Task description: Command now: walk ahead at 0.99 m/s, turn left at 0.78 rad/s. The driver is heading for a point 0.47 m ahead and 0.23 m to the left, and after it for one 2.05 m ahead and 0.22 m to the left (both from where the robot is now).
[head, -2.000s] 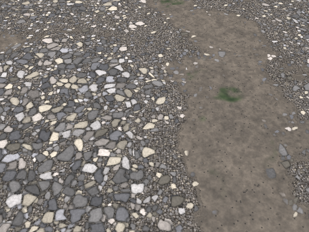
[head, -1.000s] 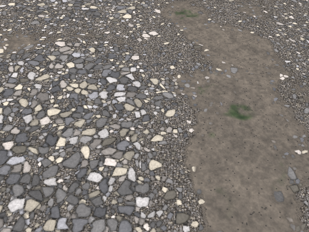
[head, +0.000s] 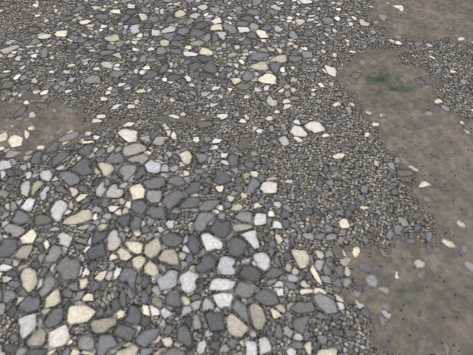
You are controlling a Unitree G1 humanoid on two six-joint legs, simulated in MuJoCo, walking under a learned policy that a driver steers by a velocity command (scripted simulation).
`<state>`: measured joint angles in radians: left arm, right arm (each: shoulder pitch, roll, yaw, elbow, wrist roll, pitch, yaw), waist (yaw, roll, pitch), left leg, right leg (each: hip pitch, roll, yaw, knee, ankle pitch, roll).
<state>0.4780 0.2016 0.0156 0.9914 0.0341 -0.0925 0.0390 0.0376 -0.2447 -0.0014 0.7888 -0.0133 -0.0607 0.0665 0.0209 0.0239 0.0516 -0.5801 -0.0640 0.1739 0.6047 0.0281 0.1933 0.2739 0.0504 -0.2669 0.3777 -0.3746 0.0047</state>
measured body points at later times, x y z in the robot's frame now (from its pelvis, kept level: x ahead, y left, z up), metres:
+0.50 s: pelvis +0.48 +0.01 +0.01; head +0.52 +0.03 +0.46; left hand +0.59 +0.32 -0.06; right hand +0.61 -0.28 -0.10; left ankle +0.24 +0.01 -0.61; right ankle +0.63 -0.08 -0.71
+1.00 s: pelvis +0.86 +0.24 +0.03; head +0.88 +0.26 +0.48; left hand +0.76 +0.49 -0.11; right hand +1.09 +0.06 -0.08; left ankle +0.82 +0.32 -0.71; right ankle +0.84 +0.07 -0.60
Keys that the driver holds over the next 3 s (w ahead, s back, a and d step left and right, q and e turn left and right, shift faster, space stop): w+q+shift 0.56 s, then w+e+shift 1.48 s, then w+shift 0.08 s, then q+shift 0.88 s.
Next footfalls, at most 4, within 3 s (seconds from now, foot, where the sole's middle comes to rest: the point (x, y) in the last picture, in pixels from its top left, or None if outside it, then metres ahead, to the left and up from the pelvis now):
0.44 right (277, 283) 0.67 -0.07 -0.74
0.86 left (146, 226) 0.86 0.34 -0.74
1.30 right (163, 124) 1.32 0.35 -0.74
1.72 left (135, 59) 1.73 0.52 -0.74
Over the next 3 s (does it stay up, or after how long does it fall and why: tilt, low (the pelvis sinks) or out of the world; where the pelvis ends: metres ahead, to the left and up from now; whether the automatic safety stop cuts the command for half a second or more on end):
stays up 2.21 0.10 0.03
